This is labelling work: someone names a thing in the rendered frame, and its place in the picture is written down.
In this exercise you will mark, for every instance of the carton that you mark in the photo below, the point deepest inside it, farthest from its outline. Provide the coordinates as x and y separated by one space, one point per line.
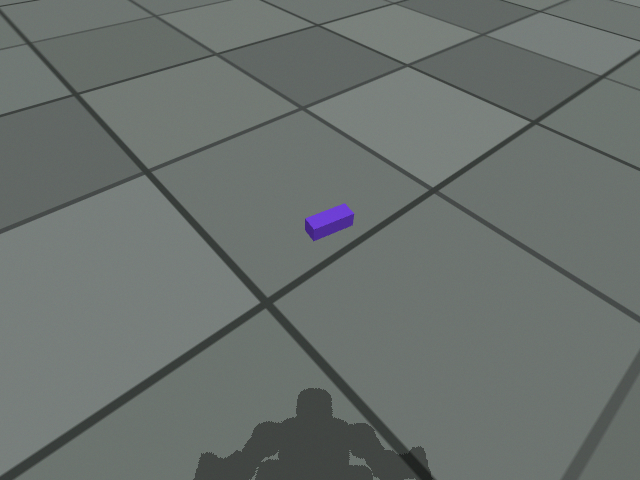
328 222

